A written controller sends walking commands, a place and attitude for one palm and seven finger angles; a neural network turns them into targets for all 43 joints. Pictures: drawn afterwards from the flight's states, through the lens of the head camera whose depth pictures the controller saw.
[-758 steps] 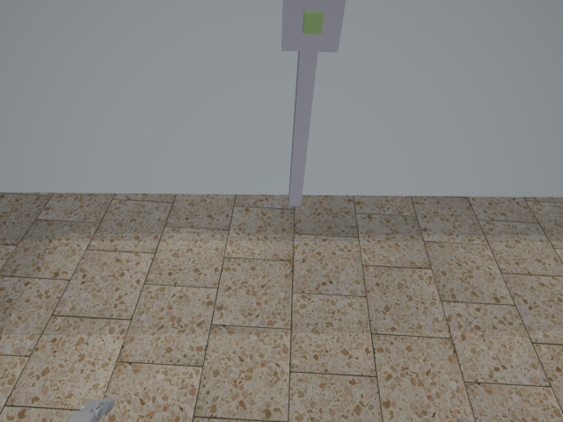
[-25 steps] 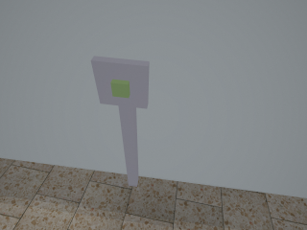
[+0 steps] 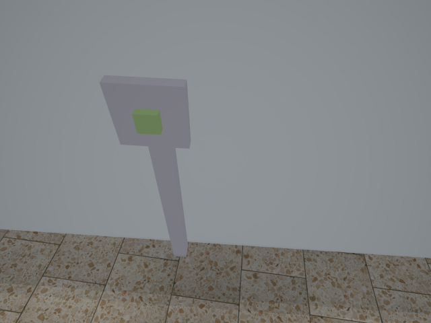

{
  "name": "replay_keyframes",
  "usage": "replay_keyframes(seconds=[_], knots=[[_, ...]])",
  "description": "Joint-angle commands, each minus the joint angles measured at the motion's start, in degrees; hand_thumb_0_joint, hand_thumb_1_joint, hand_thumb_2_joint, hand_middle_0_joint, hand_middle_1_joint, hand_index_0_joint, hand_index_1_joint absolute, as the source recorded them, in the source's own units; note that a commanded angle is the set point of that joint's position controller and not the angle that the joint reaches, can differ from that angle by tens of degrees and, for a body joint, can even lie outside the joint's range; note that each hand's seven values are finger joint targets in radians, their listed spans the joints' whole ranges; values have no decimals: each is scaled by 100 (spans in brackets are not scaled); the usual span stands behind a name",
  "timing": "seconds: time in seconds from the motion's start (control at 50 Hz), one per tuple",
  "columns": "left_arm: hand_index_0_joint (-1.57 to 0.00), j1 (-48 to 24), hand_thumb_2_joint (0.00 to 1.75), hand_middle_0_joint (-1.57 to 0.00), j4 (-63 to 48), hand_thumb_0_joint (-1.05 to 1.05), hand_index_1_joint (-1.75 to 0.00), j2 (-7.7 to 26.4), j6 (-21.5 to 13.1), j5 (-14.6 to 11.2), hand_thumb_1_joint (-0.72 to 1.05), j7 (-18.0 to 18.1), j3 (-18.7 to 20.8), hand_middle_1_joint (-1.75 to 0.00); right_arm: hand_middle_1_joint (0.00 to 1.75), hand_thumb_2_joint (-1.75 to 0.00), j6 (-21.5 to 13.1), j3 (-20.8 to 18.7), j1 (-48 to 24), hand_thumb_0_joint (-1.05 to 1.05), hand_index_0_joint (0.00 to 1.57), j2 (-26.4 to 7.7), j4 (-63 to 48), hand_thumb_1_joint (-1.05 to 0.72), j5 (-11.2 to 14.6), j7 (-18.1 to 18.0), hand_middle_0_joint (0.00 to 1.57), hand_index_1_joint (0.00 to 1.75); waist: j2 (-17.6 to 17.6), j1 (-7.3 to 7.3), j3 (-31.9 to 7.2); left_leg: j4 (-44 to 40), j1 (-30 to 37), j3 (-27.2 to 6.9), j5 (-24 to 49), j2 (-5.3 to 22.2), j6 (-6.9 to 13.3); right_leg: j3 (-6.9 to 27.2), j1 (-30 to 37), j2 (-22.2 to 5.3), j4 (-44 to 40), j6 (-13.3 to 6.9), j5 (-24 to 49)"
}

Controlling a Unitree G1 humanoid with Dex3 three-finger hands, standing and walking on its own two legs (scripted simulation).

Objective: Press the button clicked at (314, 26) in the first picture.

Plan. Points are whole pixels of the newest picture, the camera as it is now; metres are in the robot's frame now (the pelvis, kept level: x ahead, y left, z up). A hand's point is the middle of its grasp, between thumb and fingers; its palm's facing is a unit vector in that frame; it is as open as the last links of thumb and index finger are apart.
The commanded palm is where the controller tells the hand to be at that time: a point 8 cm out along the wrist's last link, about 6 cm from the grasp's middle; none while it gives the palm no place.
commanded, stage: come to a stop and stand still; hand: left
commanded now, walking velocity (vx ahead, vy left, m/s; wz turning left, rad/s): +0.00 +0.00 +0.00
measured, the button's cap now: (148, 120) +0.52 +0.19 +0.09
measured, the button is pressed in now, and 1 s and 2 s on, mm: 0 0 0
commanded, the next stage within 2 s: look again from close up in 1.68 s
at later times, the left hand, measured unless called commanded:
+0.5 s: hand out of the picture -0.03 +0.12 -0.17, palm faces +0.08 -0.99 -0.14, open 7.4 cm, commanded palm none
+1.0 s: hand out of the picture +0.00 +0.17 -0.16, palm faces +0.04 -0.98 -0.21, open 7.4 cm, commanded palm none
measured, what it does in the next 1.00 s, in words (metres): stands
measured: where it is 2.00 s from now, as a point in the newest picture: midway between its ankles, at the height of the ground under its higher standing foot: outside the picture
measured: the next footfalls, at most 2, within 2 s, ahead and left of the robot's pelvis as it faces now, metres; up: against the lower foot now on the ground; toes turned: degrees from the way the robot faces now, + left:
none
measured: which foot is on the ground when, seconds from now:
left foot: down 0.00-1.00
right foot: down 0.00-1.00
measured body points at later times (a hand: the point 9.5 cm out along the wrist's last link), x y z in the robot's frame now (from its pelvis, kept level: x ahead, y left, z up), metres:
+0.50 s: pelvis +0.00 -0.02 +0.01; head +0.00 -0.01 +0.46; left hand -0.03 +0.17 -0.16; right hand -0.01 -0.22 -0.15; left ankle -0.01 +0.09 -0.73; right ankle +0.02 -0.10 -0.73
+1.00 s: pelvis +0.00 +0.01 +0.01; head +0.01 -0.01 +0.46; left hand -0.01 +0.22 -0.15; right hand -0.02 -0.19 -0.16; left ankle -0.01 +0.09 -0.73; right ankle +0.02 -0.10 -0.73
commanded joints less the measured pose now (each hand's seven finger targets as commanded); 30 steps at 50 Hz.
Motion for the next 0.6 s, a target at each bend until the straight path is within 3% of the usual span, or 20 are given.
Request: replay_keyframes(seconds=[0.0,0.02,0.06,0.1,0.16,0.24,0.32,0.44,0.46,0.48,0.5,0.52,0.58], knots=[[-20,462,90,-20,-45,0,-30,612,-249,-127,90,97,65,-30,30,-90,-77,23,232,0,20,-195,-146,-90,60,8,20,30,-788,-14,105,-233,-639,-378,-170,206,-167,1246,562,-1090,-1030,-479,1411],[-20,355,90,-20,-52,0,-30,549,-255,-137,90,119,35,-30,30,-90,-36,44,314,0,20,-137,-69,-90,55,11,20,30,-917,-85,182,-281,-425,-423,-90,254,-180,1200,339,-1048,-1189,-489,1099],[-20,174,90,-20,-54,0,-30,415,-259,-144,90,143,-15,-30,30,-90,-37,78,426,0,20,-70,93,-90,47,23,20,30,-551,-121,386,-517,-159,-552,540,371,-162,933,34,-831,-1153,-382,1001],[-20,193,90,-20,-21,0,-30,344,-265,-154,90,153,-42,-30,30,-90,-78,83,403,0,20,-126,192,-90,48,11,20,30,-97,-45,359,-734,-137,-702,1049,538,-122,722,228,-596,-965,-249,1271],[-20,312,90,-20,61,0,-30,358,-252,-159,90,181,-51,-30,30,-90,-95,88,334,0,20,-159,251,-90,64,-5,20,30,275,40,247,-822,-250,-706,1111,594,-126,659,587,-555,-947,-195,1399],[-20,309,90,-20,95,0,-30,348,-245,-152,90,192,-56,-30,30,-90,-71,71,315,0,20,-155,266,-90,71,-15,20,30,170,27,255,-856,-208,-712,1018,596,-148,640,646,-553,-1015,-187,1456],[-20,321,90,-20,95,0,-30,315,-236,-142,90,196,-65,-30,30,-90,-34,70,339,0,20,-127,299,-90,74,-10,20,30,-31,27,385,-968,-257,-746,751,585,-144,635,602,-528,-1181,-171,994],[-20,360,90,-20,72,0,-30,278,-236,-139,90,202,-57,-30,30,-90,-17,75,368,0,20,-118,295,-90,64,3,20,30,-2,15,459,-1061,-256,-764,537,545,-144,674,473,-531,-1333,-179,450],[-20,633,90,-20,340,0,-30,628,-320,-60,90,395,-46,-30,30,-90,-85,7,-425,0,20,-482,-98,-90,89,54,20,30,134,278,806,166,-666,-445,429,494,-330,1038,211,-923,-1058,165,3336],[-20,379,90,-20,83,0,-30,850,-365,-97,90,338,-19,-30,30,-90,29,13,83,0,20,-105,-248,-90,92,64,20,30,186,-150,7,283,-380,-667,-449,352,-269,1297,320,-1245,-1280,-219,1650],[-20,101,90,-20,-35,0,-30,778,-348,-97,90,271,-27,-30,30,-90,49,18,217,0,20,-108,-170,-90,65,78,20,30,392,-178,158,154,-148,-652,-369,328,-244,1196,-188,-1128,-1511,-440,-197],[-20,-100,90,-20,-60,0,-30,776,-363,-83,90,242,-19,-30,30,-90,42,38,413,0,20,-112,-138,-90,35,127,20,30,339,-269,-26,52,91,-642,-83,325,-233,1019,-427,-984,-1489,-465,-1024],[-20,-172,90,-20,-79,0,-30,513,-289,-113,90,205,-56,-30,30,-90,1,36,599,0,20,-235,-161,-90,3,113,20,30,241,-227,234,-513,-284,-932,-123,477,-88,788,-530,-586,-1125,-323,-1309]])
